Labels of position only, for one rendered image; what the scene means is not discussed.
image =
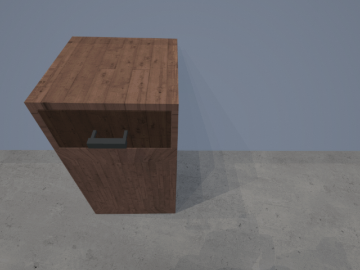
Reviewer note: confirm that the cabinet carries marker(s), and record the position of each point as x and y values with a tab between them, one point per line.
111	73

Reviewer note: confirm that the handle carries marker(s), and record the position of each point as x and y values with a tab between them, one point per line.
107	143

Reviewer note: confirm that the drawer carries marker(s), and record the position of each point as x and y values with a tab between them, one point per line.
146	128

